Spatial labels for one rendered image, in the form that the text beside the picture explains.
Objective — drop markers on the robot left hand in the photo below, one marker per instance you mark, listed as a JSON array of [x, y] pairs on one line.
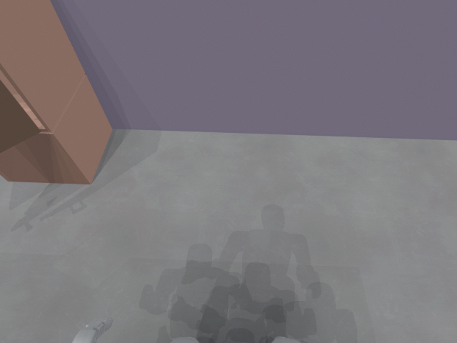
[[93, 330]]

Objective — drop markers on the cupboard door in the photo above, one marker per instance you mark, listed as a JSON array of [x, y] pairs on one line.
[[15, 124]]

